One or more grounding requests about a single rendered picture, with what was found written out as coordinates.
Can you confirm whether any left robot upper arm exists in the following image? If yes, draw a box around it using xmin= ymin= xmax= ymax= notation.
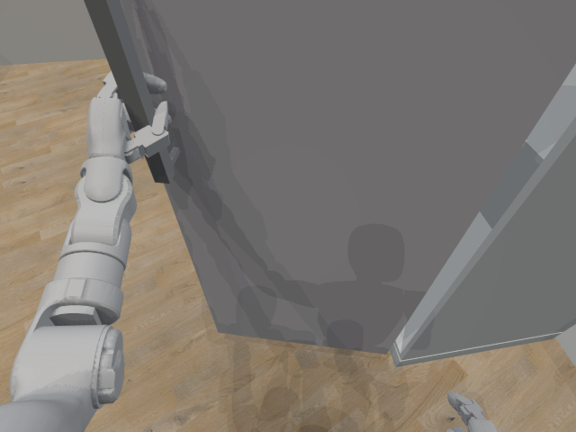
xmin=0 ymin=325 xmax=125 ymax=432

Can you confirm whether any robot left forearm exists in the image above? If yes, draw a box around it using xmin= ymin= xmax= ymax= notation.
xmin=10 ymin=157 xmax=137 ymax=402

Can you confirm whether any robot right hand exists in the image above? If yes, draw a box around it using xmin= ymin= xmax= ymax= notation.
xmin=446 ymin=391 xmax=499 ymax=432

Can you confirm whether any robot left hand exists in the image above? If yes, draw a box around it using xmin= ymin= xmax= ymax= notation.
xmin=86 ymin=71 xmax=172 ymax=165

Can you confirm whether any fridge door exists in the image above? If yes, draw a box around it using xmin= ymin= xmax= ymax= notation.
xmin=120 ymin=0 xmax=576 ymax=355

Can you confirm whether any handle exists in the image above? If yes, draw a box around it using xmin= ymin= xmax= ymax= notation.
xmin=84 ymin=0 xmax=180 ymax=184

